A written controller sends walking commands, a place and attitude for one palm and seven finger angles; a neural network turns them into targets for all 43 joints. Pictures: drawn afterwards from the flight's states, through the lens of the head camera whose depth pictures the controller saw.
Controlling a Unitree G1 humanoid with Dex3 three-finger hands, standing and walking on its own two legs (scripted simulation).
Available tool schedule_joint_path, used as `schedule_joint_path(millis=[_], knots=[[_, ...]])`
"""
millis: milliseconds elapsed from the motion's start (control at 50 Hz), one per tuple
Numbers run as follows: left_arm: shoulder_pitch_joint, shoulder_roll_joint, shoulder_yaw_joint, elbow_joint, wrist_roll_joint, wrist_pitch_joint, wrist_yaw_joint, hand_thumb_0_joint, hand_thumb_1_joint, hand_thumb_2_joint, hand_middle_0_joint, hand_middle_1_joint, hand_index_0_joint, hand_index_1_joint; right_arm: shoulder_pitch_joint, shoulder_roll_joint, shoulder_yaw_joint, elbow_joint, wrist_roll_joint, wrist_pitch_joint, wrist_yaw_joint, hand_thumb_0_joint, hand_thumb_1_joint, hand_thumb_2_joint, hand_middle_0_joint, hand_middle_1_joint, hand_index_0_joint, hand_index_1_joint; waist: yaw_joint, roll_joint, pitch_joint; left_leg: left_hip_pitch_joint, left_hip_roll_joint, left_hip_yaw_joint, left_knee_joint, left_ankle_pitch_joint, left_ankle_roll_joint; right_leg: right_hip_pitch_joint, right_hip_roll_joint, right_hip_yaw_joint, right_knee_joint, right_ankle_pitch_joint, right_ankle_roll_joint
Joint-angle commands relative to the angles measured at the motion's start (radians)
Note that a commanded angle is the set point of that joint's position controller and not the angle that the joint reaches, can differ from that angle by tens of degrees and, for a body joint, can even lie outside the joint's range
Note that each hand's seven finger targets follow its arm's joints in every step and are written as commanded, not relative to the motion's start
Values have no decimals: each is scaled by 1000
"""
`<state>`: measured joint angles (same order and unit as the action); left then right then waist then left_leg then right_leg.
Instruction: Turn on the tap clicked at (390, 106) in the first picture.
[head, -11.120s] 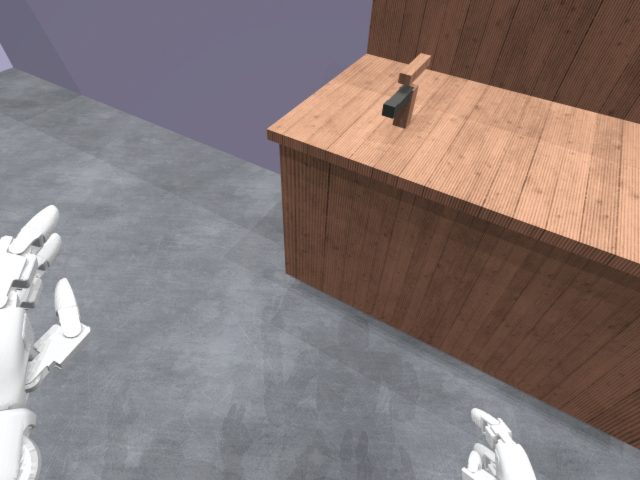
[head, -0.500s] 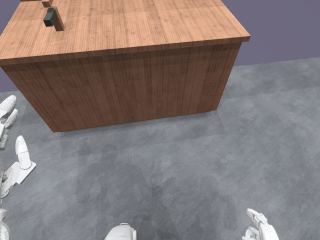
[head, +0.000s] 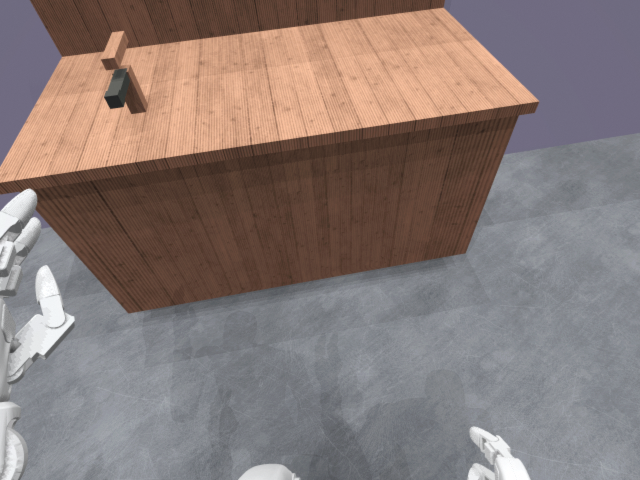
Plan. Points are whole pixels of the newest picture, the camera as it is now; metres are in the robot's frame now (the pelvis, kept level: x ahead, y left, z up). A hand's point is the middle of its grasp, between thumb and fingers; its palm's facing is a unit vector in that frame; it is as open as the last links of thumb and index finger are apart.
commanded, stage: take the last steps up to it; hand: left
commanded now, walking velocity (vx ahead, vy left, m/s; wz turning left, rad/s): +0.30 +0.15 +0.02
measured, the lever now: (114, 99) +0.79 +0.51 +0.06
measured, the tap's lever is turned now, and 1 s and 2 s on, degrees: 0 0 0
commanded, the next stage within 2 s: come to a stop and stand still in 1.50 s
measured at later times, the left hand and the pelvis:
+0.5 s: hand (63, 213) +0.33 +0.29 +0.20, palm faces +0.36 -0.81 -0.46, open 7.4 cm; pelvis +0.11 +0.07 +0.00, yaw -1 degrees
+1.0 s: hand (57, 147) +0.45 +0.37 +0.19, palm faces +0.38 -0.84 -0.40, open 7.4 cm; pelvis +0.21 +0.14 +0.00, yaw -3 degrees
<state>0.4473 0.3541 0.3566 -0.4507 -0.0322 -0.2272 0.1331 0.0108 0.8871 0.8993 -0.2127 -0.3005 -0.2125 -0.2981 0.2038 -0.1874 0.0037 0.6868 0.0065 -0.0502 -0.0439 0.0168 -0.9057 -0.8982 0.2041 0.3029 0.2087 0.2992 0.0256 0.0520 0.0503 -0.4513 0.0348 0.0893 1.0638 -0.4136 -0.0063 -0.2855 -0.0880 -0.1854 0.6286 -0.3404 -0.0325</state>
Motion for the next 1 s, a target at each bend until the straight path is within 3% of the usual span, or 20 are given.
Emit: schedule_joint_path(millis=[0, 80, 160, 180, 220, 260, 360, 460, 480, 500, 520, 540, 560, 600, 680, 780, 840, 880, 900, 980], knots=[[-73, 182, 111, -244, 18, -94, 28, 0, 900, 900, -200, -300, -200, -300, -113, -103, -37, -176, -4, -49, -6, 0, -900, -900, 200, 300, 200, 300, -14, -141, -78, -245, 93, -91, 14, 27, -19, 247, -319, 287, -286, 453, -119], [7, 195, 145, -296, 15, -96, 48, 0, 900, 900, -200, -300, -200, -300, -109, -85, -50, -214, -12, -48, -7, 0, -900, -900, 200, 300, 200, 300, 11, -224, -127, -4, 28, 82, -356, 98, -5, 219, -248, 146, -233, 528, -83], [-17, 182, 143, -308, 15, -93, 57, 0, 900, 900, -200, -300, -200, -300, -57, -92, -72, -228, -8, -47, -24, 0, -900, -900, 200, 300, 200, 300, -25, -154, -153, 238, -19, 147, -591, 247, -5, 145, -181, 93, -94, 342, -31], [-56, 175, 130, -332, 12, -102, 54, 0, 900, 900, -200, -300, -200, -300, -40, -109, -83, -234, -1, -53, -29, 0, -900, -900, 200, 300, 200, 300, -41, -40, -180, 349, 10, 105, -631, 255, 13, 69, -147, 74, 63, 302, -5], [-96, 181, 131, -336, 12, -117, 53, 0, 900, 900, -200, -300, -200, -300, -32, -149, -103, -246, 6, -61, -21, 0, -900, -900, 200, 300, 200, 300, -45, 302, -219, 502, 323, -380, -720, 480, 186, -262, 37, 57, 535, -314, 54], [-62, 227, 168, -249, 2, -116, 39, 0, 900, 900, -200, -300, -200, -300, -59, -128, -98, -223, 10, -77, -23, 0, -900, -900, 200, 300, 200, 300, -30, 244, -192, 419, 381, -451, -741, 255, 288, -375, -22, 169, 660, -266, 46], [-18, 173, 128, -354, -4, -108, 27, 0, 900, 900, -200, -300, -200, -300, -78, -116, -73, -205, 14, -108, -9, 0, -900, -900, 200, 300, 200, 300, -17, 192, -149, 240, 254, -127, -751, 274, 200, -201, -28, 77, 332, -98, 60], [10, 180, 138, -230, -4, -58, 34, 0, 900, 900, -200, -300, -200, -300, -71, -115, -52, -197, 6, -100, -29, 0, -900, -900, 200, 300, 200, 300, -12, 99, -159, 153, 219, -53, -662, 100, 125, 66, 37, -5, -29, 3, 59], [-9, 178, 139, -200, -1, -52, 35, 0, 900, 900, -200, -300, -200, -300, -79, -110, -49, -196, 5, -91, -34, 0, -900, -900, 200, 300, 200, 300, -10, 36, -148, 89, 200, -43, -577, 50, 103, 144, 16, 36, -121, 25, 43], [-28, 199, 149, -169, 8, -48, 35, 0, 900, 900, -200, -300, -200, -300, -76, -100, -48, -193, 2, -79, -35, 0, -900, -900, 200, 300, 200, 300, -7, -133, -144, -14, 125, 16, -365, -7, 70, 201, -94, 247, -239, -34, -15], [-53, 220, 160, -153, 7, -45, 37, 0, 900, 900, -200, -300, -200, -300, -91, -83, -41, -208, 2, -74, -29, 0, -900, -900, 200, 300, 200, 300, -7, -368, -125, -218, -4, 63, -104, -115, 20, 285, -302, 639, -351, -6, -125], [-108, 210, 154, -144, -14, -45, 31, 0, 900, 900, -200, -300, -200, -300, -97, -120, -58, -201, 0, -81, -14, 0, -900, -900, 200, 300, 200, 300, -1, -415, -94, -278, 9, -54, 75, -82, -4, 257, -377, 752, -413, -55, -154], [-141, 220, 158, -163, -12, -51, 29, 0, 900, 900, -200, -300, -200, -300, -110, -118, -52, -191, 1, -74, -6, 0, -900, -900, 200, 300, 200, 300, -14, -328, -88, -315, 26, -113, 170, -37, -10, 260, -387, 742, -397, -54, -178], [-106, 193, 135, -172, -1, -78, 21, 0, 900, 900, -200, -300, -200, -300, -101, -103, -35, -167, 0, -64, -5, 0, -900, -900, 200, 300, 200, 300, -16, -174, -68, -316, 69, -118, 193, 46, -24, 242, -325, 467, -344, 181, -150], [-45, 180, 115, -222, 14, -102, 28, 0, 900, 900, -200, -300, -200, -300, -104, -104, -42, -188, -8, -54, -8, 0, -900, -900, 200, 300, 200, 300, -16, -176, -102, -125, 75, -32, -151, 98, -13, 180, -245, 215, -282, 463, -101], [-3, 188, 141, -276, 8, -86, 53, 0, 900, 900, -200, -300, -200, -300, -82, -89, -56, -232, -10, -62, -17, 0, -900, -900, 200, 300, 200, 300, 3, -243, -146, 108, 0, 104, -466, 164, 2, 170, -206, 197, -252, 306, -85], [-73, 190, 141, -309, 11, -97, 56, 0, 900, 900, -200, -300, -200, -300, -46, -118, -78, -235, -5, -67, -33, 0, -900, -900, 200, 300, 200, 300, -28, -57, -155, 323, 13, 92, -631, 216, 15, 66, -130, 154, -60, 161, -35], [-89, 171, 120, -318, 12, -107, 53, 0, 900, 900, -200, -300, -200, -300, -33, -157, -94, -248, 4, -70, -29, 0, -900, -900, 200, 300, 200, 300, -40, 288, -179, 506, 321, -356, -737, 414, 163, -256, 44, 62, 411, -272, 46], [-73, 211, 142, -239, 13, -109, 48, 0, 900, 900, -200, -300, -200, -300, -58, -139, -78, -234, -3, -75, -31, 0, -900, -900, 200, 300, 200, 300, -35, 278, -176, 425, 386, -453, -787, 283, 231, -294, 32, 127, 563, -300, 35], [-45, 175, 124, -335, 3, -105, 28, 0, 900, 900, -200, -300, -200, -300, -73, -127, -75, -216, 8, -89, -17, 0, -900, -900, 200, 300, 200, 300, -24, 172, -131, 343, 296, -223, -738, 365, 218, -321, -25, 124, 467, -152, 54]])
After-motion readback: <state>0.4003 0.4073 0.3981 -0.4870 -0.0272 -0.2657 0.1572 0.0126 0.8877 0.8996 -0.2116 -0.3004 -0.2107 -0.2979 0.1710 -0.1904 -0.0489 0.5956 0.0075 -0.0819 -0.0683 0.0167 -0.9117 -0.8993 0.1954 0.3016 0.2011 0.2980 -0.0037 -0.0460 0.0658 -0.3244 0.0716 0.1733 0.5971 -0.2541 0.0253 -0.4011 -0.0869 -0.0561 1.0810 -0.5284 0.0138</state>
